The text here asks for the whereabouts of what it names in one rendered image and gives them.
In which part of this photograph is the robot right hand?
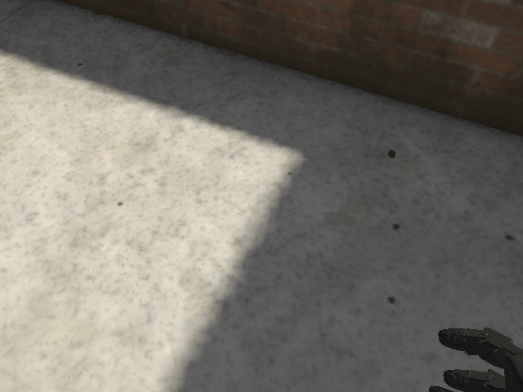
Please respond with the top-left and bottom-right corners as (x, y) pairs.
(429, 327), (523, 392)

